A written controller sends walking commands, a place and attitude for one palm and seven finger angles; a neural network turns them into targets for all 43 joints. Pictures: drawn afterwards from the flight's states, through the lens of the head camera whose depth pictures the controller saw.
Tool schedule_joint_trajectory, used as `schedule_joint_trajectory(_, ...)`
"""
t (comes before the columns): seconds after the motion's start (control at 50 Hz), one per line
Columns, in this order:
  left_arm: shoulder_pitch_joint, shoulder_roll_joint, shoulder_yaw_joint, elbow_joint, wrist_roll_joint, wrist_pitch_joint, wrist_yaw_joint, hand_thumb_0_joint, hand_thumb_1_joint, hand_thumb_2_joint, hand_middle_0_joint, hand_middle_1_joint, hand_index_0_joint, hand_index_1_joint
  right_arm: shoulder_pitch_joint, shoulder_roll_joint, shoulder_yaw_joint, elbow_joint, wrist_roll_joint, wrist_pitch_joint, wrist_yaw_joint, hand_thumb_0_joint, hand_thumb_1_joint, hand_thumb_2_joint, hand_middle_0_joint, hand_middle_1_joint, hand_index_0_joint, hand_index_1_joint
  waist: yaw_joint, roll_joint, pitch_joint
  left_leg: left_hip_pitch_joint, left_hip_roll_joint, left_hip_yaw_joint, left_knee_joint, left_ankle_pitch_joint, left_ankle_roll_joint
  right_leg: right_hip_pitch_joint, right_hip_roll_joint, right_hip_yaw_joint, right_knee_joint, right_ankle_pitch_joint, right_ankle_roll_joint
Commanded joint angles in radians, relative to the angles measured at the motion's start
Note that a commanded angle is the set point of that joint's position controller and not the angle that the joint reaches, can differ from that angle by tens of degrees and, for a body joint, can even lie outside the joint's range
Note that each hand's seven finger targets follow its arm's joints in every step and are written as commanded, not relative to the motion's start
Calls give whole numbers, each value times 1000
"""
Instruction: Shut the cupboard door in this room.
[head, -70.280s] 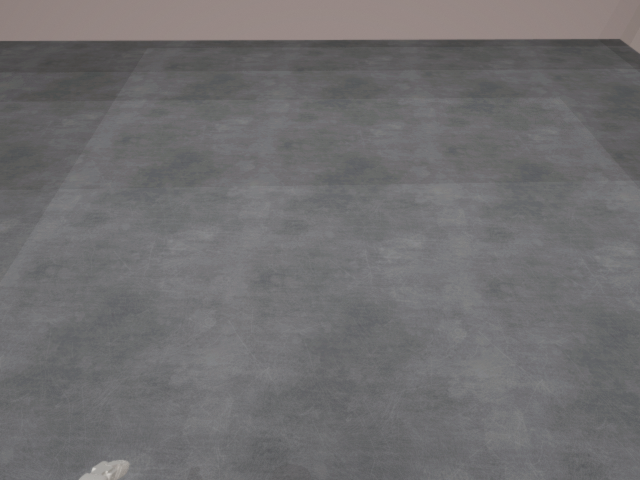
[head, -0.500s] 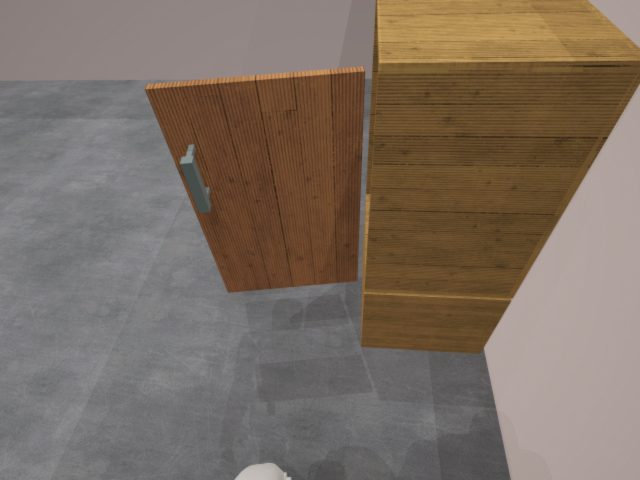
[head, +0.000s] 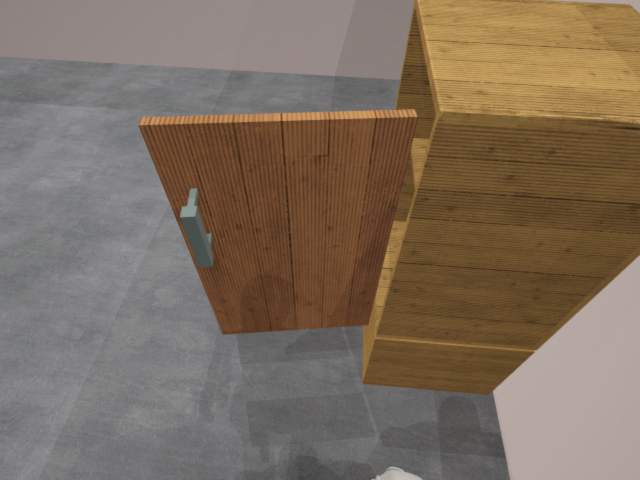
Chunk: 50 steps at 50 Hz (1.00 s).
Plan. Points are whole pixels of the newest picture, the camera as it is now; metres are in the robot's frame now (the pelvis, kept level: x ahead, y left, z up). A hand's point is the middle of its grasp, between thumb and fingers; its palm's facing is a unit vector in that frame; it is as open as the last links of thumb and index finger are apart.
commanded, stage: come to a stop and stand still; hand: left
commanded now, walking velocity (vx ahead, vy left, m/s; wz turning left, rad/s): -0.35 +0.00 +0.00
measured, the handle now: (199, 228) +0.46 +0.22 +0.02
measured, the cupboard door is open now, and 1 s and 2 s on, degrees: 99 99 99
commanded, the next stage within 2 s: look again from close up in 0.88 s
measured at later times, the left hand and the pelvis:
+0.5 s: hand out of the picture +0.06 +0.23 -0.18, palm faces +0.02 -0.97 -0.24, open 7.4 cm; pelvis +0.00 +0.05 -0.02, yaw -2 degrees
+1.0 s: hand out of the picture +0.00 +0.24 -0.17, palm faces -0.03 -0.97 -0.22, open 7.3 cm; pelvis -0.02 +0.07 +0.00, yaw -2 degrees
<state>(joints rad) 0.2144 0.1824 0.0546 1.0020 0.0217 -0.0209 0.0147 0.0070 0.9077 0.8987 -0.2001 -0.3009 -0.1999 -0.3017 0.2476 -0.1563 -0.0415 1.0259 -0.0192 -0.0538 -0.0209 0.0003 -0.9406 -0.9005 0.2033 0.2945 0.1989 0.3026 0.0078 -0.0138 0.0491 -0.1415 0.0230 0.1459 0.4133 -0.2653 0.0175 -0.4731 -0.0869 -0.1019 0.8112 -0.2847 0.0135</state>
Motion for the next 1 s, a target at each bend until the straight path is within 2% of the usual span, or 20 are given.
schedule_joint_trajectory(0.0,169,69,5,-10,0,6,11,0,900,900,-200,-300,-200,-300,-7,-121,-24,-31,4,22,-10,0,-900,-900,200,300,200,300,53,117,-8,-58,217,-96,24,563,65,238,-2,16,-277,195,1)
schedule_joint_trajectory(0.02,183,110,11,-7,3,3,13,0,900,900,-200,-300,-200,-300,3,-109,-26,-26,7,33,-8,0,-900,-900,200,300,200,300,57,48,-11,-84,162,-74,97,407,21,293,-42,62,-333,450,-7)
schedule_joint_trajectory(0.06,176,209,27,-25,4,1,16,0,900,900,-200,-300,-200,-300,91,-76,-38,-31,19,60,3,0,-900,-900,200,300,200,300,26,-128,-64,-199,-38,-35,403,-243,-39,373,-296,270,-360,1048,-167)
schedule_joint_trajectory(0.08,166,221,32,-29,-3,0,18,0,900,900,-200,-300,-200,-300,72,-71,-41,-37,25,83,-6,0,-900,-900,200,300,200,300,38,-211,-116,-192,-37,-98,587,-401,-41,348,-367,343,-411,1053,-248)
schedule_joint_trajectory(0.12,49,192,40,-61,0,11,33,0,900,900,-200,-300,-200,-300,61,-85,-46,-35,20,97,-7,0,-900,-900,200,300,200,300,16,-201,-109,-250,-18,-188,753,-349,-46,308,-337,319,-424,869,-270)
schedule_joint_trajectory(0.16,-9,174,41,-95,1,19,37,0,900,900,-200,-300,-200,-300,37,-77,-40,-38,17,100,0,0,-900,-900,200,300,200,300,6,-120,-115,-262,-8,-185,751,-280,-55,278,-282,232,-426,722,-226)
schedule_joint_trajectory(0.3,-14,178,51,-108,11,37,26,0,900,900,-200,-300,-200,-300,87,-42,-24,-44,11,78,11,0,-900,-900,200,300,200,300,7,-161,-153,-142,-21,-91,289,-170,-45,259,-189,203,-475,201,-168)
schedule_joint_trajectory(0.32,-23,210,33,-135,12,26,69,0,900,900,-200,-300,-200,-300,124,-139,-45,-106,24,52,1,0,-900,-900,200,300,200,300,-70,-84,-404,-127,-27,-50,147,-171,-64,526,-215,272,-254,796,-149)
schedule_joint_trajectory(0.34,12,191,26,-158,-1,35,65,0,900,900,-200,-300,-200,-300,99,-99,-35,-141,16,49,-1,0,-900,-900,200,300,200,300,-34,-6,-396,-73,-16,-60,-12,-40,-39,446,-168,183,-185,554,-117)
schedule_joint_trajectory(0.38,20,89,-2,-149,-14,51,41,0,900,900,-200,-300,-200,-300,59,-166,-37,-169,-3,55,-4,0,-900,-900,200,300,200,300,-13,284,-178,-63,190,-239,-59,213,41,164,-11,26,-142,45,-32)
schedule_joint_trajectory(0.4,7,81,-13,-147,-7,75,36,0,900,900,-200,-300,-200,-300,-17,-164,-27,-206,-10,58,-2,0,-900,-900,200,300,200,300,-9,434,-47,-147,221,-290,-125,240,74,71,63,28,-23,-170,-20)
schedule_joint_trajectory(0.42,-15,93,-12,-144,-1,90,32,0,900,900,-200,-300,-200,-300,-19,-164,-22,-220,-9,64,-8,0,-900,-900,200,300,200,300,-24,345,72,-308,232,-308,-161,146,97,73,74,91,82,-197,-26)
schedule_joint_trajectory(0.46,31,77,-6,-134,-7,74,21,0,900,900,-200,-300,-200,-300,-59,-159,-9,-226,-11,66,-2,0,-900,-900,200,300,200,300,14,148,132,-326,194,-264,-125,117,126,83,74,108,107,-132,-29)
schedule_joint_trajectory(0.54,95,64,-14,-122,-4,41,11,0,900,900,-200,-300,-200,-300,3,-161,-2,-207,-4,51,-4,0,-900,-900,200,300,200,300,19,56,55,-194,176,-275,-72,21,110,189,63,107,-258,-20,-41)
schedule_joint_trajectory(0.58,98,86,-25,-115,-1,23,15,0,900,900,-200,-300,-200,-300,32,-133,8,-198,6,46,0,0,-900,-900,200,300,200,300,-9,1,45,-186,83,-234,-55,-129,53,185,3,244,-394,14,-88)
schedule_joint_trajectory(0.6,89,97,-29,-118,-1,20,16,0,900,900,-200,-300,-200,-300,43,-121,12,-186,5,45,3,0,-900,-900,200,300,200,300,-25,93,48,-140,56,-230,-72,-128,44,143,-18,267,-416,-9,-107)
schedule_joint_trajectory(0.64,65,105,-27,-115,-1,12,15,0,900,900,-200,-300,-200,-300,85,-135,6,-164,2,53,4,0,-900,-900,200,300,200,300,-46,-123,7,-77,55,-204,-42,-137,39,101,-9,272,-439,-123,-102)
schedule_joint_trajectory(0.66,60,99,-30,-116,-2,11,15,0,900,900,-200,-300,-200,-300,102,-140,7,-152,1,50,5,0,-900,-900,200,300,200,300,-52,-138,1,-56,55,-200,-47,-117,40,92,-11,272,-447,-135,-98)
schedule_joint_trajectory(0.74,91,88,-35,-94,-4,16,16,0,900,900,-200,-300,-200,-300,79,-147,17,-121,0,37,7,0,-900,-900,200,300,200,300,-24,22,25,-125,93,-255,-164,-174,45,161,23,205,-391,-32,-75)
schedule_joint_trajectory(0.98,129,58,-53,8,-9,6,20,0,900,900,-200,-300,-200,-300,113,-123,39,-7,5,26,1,0,-900,-900,200,300,200,300,-12,18,19,-104,90,-231,-180,-81,41,237,1,193,-410,66,-72)
